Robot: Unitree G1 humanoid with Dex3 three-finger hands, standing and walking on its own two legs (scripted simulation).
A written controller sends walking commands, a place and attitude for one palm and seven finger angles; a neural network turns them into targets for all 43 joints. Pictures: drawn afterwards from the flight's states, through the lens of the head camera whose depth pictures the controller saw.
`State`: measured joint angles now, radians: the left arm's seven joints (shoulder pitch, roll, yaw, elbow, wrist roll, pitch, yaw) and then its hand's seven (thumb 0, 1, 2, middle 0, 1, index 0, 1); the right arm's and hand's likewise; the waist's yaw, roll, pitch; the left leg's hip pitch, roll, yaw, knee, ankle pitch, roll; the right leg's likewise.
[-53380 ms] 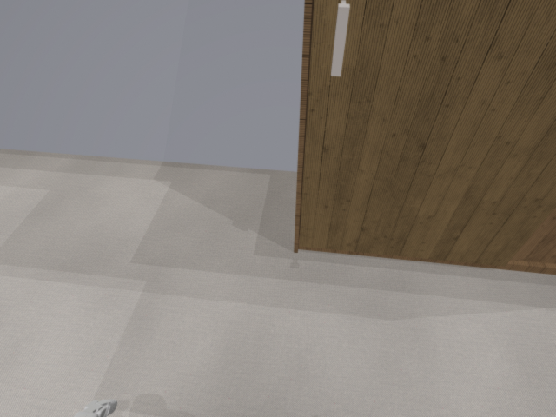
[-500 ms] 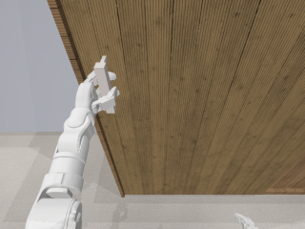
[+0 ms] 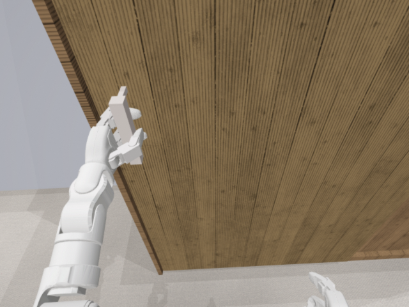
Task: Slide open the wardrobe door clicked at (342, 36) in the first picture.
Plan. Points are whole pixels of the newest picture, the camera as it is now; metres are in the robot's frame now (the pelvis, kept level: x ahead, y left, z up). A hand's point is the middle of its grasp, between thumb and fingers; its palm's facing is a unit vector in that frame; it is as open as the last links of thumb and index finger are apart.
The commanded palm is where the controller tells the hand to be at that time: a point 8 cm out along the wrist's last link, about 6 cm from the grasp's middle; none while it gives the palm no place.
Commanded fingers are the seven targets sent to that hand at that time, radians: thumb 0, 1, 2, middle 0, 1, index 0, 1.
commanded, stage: grip the handle and tug to test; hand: left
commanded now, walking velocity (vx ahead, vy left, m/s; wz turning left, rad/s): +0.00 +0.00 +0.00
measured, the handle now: (130, 126) +0.43 +0.16 +0.16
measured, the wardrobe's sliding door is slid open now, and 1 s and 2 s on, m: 0.01 0.04 0.28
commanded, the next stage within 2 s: tug the door sideways, standing still in 0.04 s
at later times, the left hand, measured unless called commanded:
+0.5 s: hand (137, 144) +0.37 +0.13 +0.16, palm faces +0.09 -1.00 -0.02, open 6.1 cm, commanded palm +0.34 +0.15 +0.17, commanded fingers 0.00 0.90 0.90 -0.45 -1.40 -0.45 -1.40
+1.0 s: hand (156, 146) +0.38 +0.10 +0.15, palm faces +0.21 -0.97 -0.11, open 6.3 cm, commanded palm +0.35 +0.11 +0.17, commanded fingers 0.00 0.90 0.90 -0.45 -1.40 -0.45 -1.40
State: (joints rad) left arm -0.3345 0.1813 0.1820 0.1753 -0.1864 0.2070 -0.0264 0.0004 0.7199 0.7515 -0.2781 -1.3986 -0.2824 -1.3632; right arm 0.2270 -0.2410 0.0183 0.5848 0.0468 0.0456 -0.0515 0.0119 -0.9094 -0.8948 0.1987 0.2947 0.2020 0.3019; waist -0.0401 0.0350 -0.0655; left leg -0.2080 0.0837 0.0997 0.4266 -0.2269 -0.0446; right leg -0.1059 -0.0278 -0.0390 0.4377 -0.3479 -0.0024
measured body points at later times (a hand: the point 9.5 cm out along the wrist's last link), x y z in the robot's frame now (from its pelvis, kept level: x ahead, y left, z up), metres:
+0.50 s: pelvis +0.05 +0.00 +0.00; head +0.05 -0.03 +0.45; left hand +0.36 +0.19 +0.17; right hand +0.26 -0.20 -0.09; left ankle -0.01 +0.16 -0.73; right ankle -0.07 -0.12 -0.72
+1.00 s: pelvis +0.03 -0.05 -0.01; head +0.08 -0.07 +0.44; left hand +0.36 +0.15 +0.16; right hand +0.21 -0.26 -0.14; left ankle -0.03 +0.08 -0.66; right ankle +0.07 -0.10 -0.74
